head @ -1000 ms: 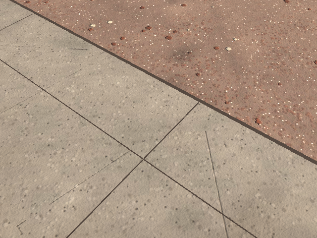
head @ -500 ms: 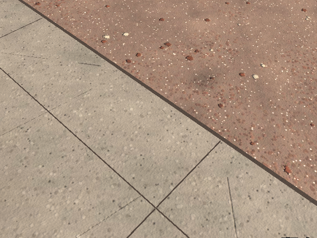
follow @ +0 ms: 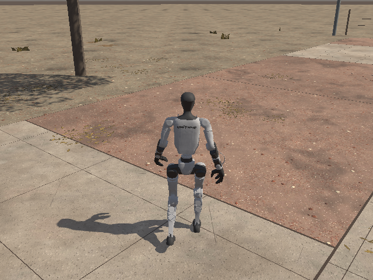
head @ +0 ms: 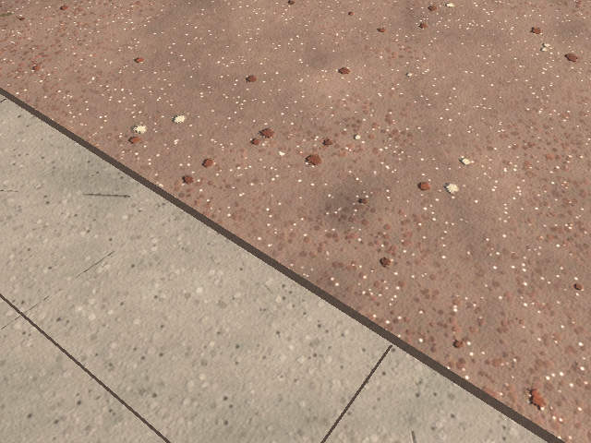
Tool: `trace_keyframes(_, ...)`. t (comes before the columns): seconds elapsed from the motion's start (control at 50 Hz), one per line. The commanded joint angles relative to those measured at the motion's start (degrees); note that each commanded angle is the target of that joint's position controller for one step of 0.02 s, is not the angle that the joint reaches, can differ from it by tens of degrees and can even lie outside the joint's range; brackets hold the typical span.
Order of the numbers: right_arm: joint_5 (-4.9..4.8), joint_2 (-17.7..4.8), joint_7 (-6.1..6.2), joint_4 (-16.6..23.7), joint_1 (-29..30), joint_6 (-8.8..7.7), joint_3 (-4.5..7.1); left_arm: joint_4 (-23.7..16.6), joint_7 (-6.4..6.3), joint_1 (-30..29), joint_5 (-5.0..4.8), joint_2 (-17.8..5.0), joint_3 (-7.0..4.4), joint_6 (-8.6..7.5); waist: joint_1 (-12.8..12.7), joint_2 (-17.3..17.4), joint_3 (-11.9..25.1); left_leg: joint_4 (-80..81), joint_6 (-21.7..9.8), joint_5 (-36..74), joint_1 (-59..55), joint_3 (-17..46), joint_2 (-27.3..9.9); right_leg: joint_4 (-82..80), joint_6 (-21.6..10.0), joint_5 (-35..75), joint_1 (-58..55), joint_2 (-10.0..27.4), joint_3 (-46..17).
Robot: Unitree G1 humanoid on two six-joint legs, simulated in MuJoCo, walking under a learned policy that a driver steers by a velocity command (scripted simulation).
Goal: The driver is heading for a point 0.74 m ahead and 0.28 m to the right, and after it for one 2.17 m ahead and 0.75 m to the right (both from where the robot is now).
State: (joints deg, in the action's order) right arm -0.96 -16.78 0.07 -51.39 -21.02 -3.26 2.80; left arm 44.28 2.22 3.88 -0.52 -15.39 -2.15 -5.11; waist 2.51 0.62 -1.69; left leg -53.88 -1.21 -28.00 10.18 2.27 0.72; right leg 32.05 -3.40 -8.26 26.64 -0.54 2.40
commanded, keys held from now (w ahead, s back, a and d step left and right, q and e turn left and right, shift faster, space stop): w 0.24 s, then w+e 0.06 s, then e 0.70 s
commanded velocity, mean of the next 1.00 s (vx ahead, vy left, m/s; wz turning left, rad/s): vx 0.26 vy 0.00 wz -0.32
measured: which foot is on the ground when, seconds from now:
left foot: up 0.00-0.42, down 0.44-0.88, up 0.90-1.00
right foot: down 0.00-0.44, up 0.46-0.86, down 0.88-1.00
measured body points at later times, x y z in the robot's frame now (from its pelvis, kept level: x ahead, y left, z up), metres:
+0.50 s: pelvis +0.26 +0.04 +0.00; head +0.30 +0.05 +0.45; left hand +0.28 +0.32 -0.14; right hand +0.47 -0.21 -0.08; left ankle +0.38 +0.15 -0.73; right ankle +0.10 -0.09 -0.67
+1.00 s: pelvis +0.32 +0.00 +0.01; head +0.34 -0.04 +0.46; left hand +0.55 +0.23 -0.07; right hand +0.36 -0.32 -0.11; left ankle +0.37 +0.14 -0.65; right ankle +0.31 -0.09 -0.72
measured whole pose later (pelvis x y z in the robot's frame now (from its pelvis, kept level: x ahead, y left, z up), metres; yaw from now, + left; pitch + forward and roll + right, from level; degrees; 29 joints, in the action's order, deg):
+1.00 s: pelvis +0.32 +0.00 +0.01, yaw -22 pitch +2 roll +2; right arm 0.3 -18.3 1.8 -49.2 -2.8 1.0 5.0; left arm 40.7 -0.8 11.4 0.2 -17.3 -4.9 1.5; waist -0.5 1.9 -3.2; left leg -59.2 3.1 -26.7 29.2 -1.8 -1.6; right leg 29.8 -2.7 -12.9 18.5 -0.2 -0.8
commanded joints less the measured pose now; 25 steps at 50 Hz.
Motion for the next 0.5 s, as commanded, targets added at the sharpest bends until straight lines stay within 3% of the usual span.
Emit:
trace_keyframes(0.02, -1.38, -7.85, -0.19, 6.57, 4.88, -3.02, 1.22, 0.52, -0.83, 12.71, 0.24, -9.00, -2.64, 0.19, -7.45, -5.26, 8.70, -18.10, -1.29, 4.22, 33.19, 2.46, -4.86, -16.46, -11.04, -9.24, -34.53, 18.31, -29.24)
trace_keyframes(0.04, -0.38, -7.36, 0.02, 6.76, 6.43, -2.90, 1.41, 0.21, -0.76, 9.93, 0.67, -7.43, -2.20, 0.10, -5.87, -3.70, 4.91, -14.52, -0.92, 7.51, 31.17, 1.94, -6.56, -18.21, -10.67, -3.70, -27.34, 16.52, -24.75)
trace_keyframes(0.06, 0.04, -6.72, 0.08, 6.50, 5.32, -2.41, 1.58, 0.07, -0.74, 8.54, 1.33, -6.25, -1.81, -0.19, -3.84, -5.12, 4.22, -12.35, -0.78, 9.87, 27.25, 2.51, -8.05, -19.64, -10.11, 0.44, -22.83, 15.02, -21.66)
trace_keyframes(0.12, 0.39, -3.71, 0.28, 5.93, 4.06, -0.78, 1.07, 1.00, -0.65, 8.40, 0.70, -6.90, -2.06, -0.93, -1.81, -4.93, 2.74, -7.01, 0.63, 12.32, 24.49, 1.63, -8.98, -23.58, -10.99, 6.09, -17.26, 13.88, -15.94)
trace_keyframes(0.18, 0.91, -3.13, 0.28, 7.60, 9.63, -0.53, 0.78, 2.33, -1.35, 10.26, 0.55, -8.76, -2.62, -0.85, -2.79, -3.64, 0.59, 2.57, 2.09, 21.22, 27.53, 1.10, -9.30, -25.60, -10.69, 8.72, -17.07, 12.98, -11.61)
trace_keyframes(0.24, 0.74, -2.02, -0.31, 8.74, 15.39, -1.08, 0.28, 3.47, -1.87, 12.25, 0.14, -9.46, -2.74, -0.44, -4.66, -3.60, -0.57, 13.70, 2.17, 30.64, 25.30, -0.55, -7.68, -25.95, -8.63, 9.45, -17.17, 10.72, -7.02)
trace_keyframes(0.3, 0.39, -1.96, -0.95, 10.56, 21.61, -1.64, 0.07, 5.58, -2.09, 16.80, -0.62, -10.08, -2.92, 0.23, -6.83, -3.12, -1.84, 20.36, 2.47, 33.42, 23.32, -1.07, -5.64, -24.45, -8.34, 8.05, -19.18, 11.31, -8.00)
trace_keyframes(0.34, 0.68, -2.60, -1.52, 11.41, 23.65, -2.27, 0.23, 6.43, -2.45, 17.79, -0.60, -10.04, -2.98, 1.20, -6.74, -3.57, -2.31, 24.31, 1.96, 32.48, 22.52, -0.59, -4.09, -20.23, -7.36, 14.75, -22.34, 11.82, -8.93)
trace_keyframes(0.4, 1.47, -5.56, -1.65, 9.98, 18.29, -3.12, 1.44, 6.22, -3.20, 16.08, -0.64, -11.02, -3.51, 2.39, -2.91, -5.99, 1.93, 28.47, -0.13, 31.55, 13.46, -0.40, -2.03, -10.67, -4.06, 23.96, -25.12, 11.43, -10.93)
trace_keyframes(0.42, 1.94, -7.53, -1.19, 8.13, 12.55, -3.27, 2.33, 5.46, -3.30, 14.99, -0.63, -10.31, -3.29, 2.50, -0.09, -5.36, 5.45, 30.43, -1.50, 36.41, 4.39, -1.35, -1.94, -4.13, -2.11, 25.99, -23.10, 8.43, -9.90)
trace_keyframes(0.44, 2.98, -11.34, -0.57, 7.20, 5.87, -3.33, 3.29, 3.53, -3.33, 14.59, 0.35, -7.50, -2.35, 2.33, 2.16, -0.79, 13.18, 25.85, -4.33, 54.94, -10.69, 4.15, -9.67, 8.55, 0.58, 14.08, -14.96, 4.21, -7.74)
trace_keyframes(0.46, 3.42, -14.43, -0.03, 7.37, 3.54, -2.11, 3.75, 3.74, -3.14, 23.67, 1.01, -1.24, -0.58, 1.91, -0.56, 14.35, 22.38, 21.93, -13.52, 72.61, -31.01, 20.03, -26.31, 29.45, 4.87, -26.49, 4.01, -3.35, -3.63)
trace_keyframes(0.48, 2.15, -11.48, -0.19, 8.35, 2.81, -1.00, 3.09, 4.42, -3.16, 26.17, -0.48, -5.34, -1.28, 1.84, 0.88, 14.74, 29.70, 24.73, -16.51, 63.01, -31.25, 26.57, -28.06, 39.15, 5.50, -34.34, 6.90, -2.44, -9.60)
trace_keyframes(0.5, 1.75, -8.43, -0.01, 8.97, 5.99, -0.34, 2.32, 3.52, -3.36, 21.05, -1.81, -9.36, -2.71, 2.35, 1.14, 9.77, 22.61, 27.53, -14.45, 54.27, -24.75, 20.32, -24.80, 41.72, 5.73, -30.57, 10.86, 0.26, -9.09)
